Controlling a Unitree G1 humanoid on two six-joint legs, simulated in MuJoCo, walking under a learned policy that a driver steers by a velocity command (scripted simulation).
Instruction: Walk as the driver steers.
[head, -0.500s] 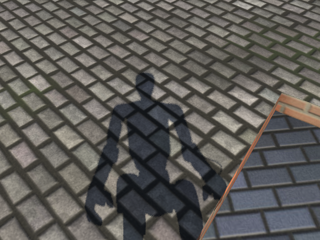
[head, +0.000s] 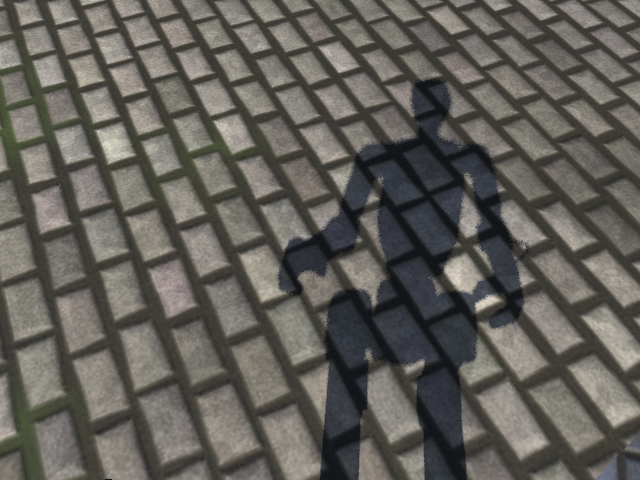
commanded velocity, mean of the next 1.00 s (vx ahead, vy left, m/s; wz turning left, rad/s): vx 0.01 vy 0.00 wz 0.45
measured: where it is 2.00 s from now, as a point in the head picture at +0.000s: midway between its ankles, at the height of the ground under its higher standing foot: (299, 473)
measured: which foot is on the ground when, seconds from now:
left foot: down 0.00-0.62, up 0.64-0.98, down 1.00-1.00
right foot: up 0.00-0.62, down 0.64-1.00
